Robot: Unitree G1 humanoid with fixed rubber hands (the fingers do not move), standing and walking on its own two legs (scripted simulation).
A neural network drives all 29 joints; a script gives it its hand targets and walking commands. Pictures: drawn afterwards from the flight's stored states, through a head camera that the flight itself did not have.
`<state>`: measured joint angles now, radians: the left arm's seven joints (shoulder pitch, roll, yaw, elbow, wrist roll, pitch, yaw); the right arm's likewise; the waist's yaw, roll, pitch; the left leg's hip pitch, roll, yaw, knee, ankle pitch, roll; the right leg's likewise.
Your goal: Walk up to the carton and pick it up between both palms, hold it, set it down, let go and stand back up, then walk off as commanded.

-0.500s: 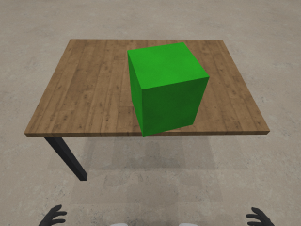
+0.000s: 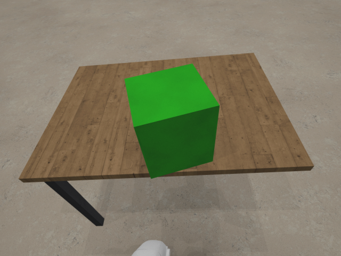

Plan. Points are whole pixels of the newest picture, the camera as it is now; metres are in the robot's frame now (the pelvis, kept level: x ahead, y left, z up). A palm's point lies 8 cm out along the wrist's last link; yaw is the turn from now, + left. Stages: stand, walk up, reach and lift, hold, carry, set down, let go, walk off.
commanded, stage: walk up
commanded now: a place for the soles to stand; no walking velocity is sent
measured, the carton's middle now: (171, 122) +0.47 +0.03 +0.01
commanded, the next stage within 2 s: none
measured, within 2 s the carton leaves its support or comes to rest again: neither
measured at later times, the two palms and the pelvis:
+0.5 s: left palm (64, 248) +0.15 +0.33 -0.13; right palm (283, 211) +0.25 -0.28 -0.14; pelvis +0.09 +0.01 -0.03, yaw +3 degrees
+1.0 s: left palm (61, 219) +0.22 +0.35 -0.11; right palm (285, 219) +0.23 -0.28 -0.14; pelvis +0.10 +0.03 -0.02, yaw +0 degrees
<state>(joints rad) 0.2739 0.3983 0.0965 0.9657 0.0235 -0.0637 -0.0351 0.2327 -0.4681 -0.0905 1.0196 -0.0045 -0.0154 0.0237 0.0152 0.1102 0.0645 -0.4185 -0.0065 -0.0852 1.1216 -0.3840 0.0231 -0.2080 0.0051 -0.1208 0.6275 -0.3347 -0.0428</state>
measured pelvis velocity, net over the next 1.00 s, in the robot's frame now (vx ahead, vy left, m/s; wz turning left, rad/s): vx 0.10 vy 0.03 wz -0.01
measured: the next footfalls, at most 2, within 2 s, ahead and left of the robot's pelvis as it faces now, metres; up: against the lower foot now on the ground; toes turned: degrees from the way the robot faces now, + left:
left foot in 0.26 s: +0.19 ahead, +0.15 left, +0.00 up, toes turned +1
right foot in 0.50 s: +0.12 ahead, -0.12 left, +0.00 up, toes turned +0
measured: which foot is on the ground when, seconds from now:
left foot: up 0.00-0.24, down 0.26-1.00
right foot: down 0.00-0.32, up 0.34-0.48, down 0.50-1.00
